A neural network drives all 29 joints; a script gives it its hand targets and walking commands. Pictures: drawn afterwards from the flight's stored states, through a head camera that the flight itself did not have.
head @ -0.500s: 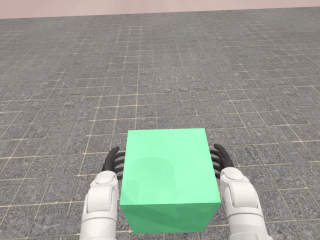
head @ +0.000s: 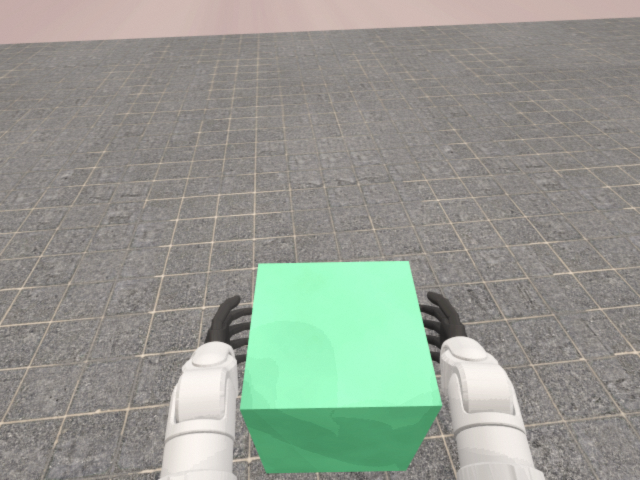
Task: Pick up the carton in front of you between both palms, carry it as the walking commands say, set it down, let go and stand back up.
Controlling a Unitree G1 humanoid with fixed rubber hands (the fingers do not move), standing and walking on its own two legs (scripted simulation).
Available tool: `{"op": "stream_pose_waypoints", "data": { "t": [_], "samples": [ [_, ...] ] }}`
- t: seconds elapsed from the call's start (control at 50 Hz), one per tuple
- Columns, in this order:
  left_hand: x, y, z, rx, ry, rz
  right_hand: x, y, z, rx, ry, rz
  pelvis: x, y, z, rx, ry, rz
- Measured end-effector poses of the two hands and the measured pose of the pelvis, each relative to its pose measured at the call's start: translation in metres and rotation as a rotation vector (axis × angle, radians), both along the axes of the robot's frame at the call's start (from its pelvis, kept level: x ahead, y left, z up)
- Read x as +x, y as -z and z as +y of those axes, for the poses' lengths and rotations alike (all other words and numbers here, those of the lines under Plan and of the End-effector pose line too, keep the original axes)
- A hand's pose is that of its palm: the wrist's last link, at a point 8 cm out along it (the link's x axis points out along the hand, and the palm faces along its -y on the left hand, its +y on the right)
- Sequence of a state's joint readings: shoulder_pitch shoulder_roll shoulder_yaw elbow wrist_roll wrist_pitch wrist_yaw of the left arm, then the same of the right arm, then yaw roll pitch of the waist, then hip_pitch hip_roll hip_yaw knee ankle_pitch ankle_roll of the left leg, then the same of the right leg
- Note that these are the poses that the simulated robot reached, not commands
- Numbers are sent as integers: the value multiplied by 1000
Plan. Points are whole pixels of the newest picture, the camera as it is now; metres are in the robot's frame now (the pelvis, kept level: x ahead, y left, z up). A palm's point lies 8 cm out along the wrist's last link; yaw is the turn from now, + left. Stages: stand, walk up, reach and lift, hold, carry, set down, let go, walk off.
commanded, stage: hold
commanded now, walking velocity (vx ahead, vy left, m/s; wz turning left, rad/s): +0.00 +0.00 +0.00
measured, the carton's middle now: (334, 371) +0.30 +0.00 -0.04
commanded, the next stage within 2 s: set down in 0.18 s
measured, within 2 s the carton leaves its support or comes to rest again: neither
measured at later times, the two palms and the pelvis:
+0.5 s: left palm (224, 338) +0.32 +0.15 +0.03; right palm (445, 339) +0.31 -0.15 +0.03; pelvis -0.02 +0.01 -0.02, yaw -2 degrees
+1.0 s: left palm (247, 375) +0.38 +0.16 -0.19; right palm (407, 375) +0.38 -0.14 -0.19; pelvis -0.03 +0.01 -0.12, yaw -2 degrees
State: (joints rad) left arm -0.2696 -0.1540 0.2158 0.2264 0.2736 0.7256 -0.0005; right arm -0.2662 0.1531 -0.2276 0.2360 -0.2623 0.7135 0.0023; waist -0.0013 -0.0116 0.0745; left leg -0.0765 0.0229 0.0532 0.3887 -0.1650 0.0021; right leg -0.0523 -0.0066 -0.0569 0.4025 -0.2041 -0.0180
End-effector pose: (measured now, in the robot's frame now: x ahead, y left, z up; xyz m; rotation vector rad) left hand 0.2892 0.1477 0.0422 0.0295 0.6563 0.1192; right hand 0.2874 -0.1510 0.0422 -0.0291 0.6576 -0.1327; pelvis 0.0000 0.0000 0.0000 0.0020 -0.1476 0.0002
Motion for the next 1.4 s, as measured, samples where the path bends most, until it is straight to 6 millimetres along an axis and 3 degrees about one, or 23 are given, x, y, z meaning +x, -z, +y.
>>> {"op": "stream_pose_waypoints", "data": {
  "t": [0.26,0.42,0.5,0.6,0.74,0.86,1.14,1.4],
  "samples": [
    [-12,-3,6,-18,-5,-9,-13,-4,6,8,11,-10,-18,4,7,-1,19,-37],
    [12,0,3,-58,-15,-14,6,1,3,46,51,-15,-23,11,12,-1,33,-37],
    [29,11,1,-50,-8,7,21,12,1,43,54,6,-24,16,13,2,35,-5],
    [45,50,1,-34,3,43,38,49,1,17,40,44,-25,24,11,6,38,109],
    [57,135,5,-4,17,45,52,134,5,-2,20,47,-30,45,8,4,27,349],
    [70,200,7,-18,4,6,66,198,8,19,35,7,-29,78,6,2,27,569],
    [111,261,7,-53,-13,0,103,260,8,57,72,-1,-29,149,6,6,31,803],
    [132,347,13,-41,-9,11,126,347,13,48,62,10,-49,220,10,0,34,908]
  ]
}}
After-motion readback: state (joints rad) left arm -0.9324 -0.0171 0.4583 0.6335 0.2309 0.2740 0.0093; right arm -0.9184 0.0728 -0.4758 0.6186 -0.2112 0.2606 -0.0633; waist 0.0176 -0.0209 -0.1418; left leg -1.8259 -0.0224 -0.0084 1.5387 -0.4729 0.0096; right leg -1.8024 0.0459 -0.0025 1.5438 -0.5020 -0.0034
